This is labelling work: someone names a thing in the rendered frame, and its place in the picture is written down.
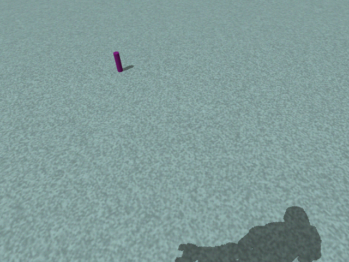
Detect can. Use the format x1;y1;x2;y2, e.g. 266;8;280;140
113;51;123;72

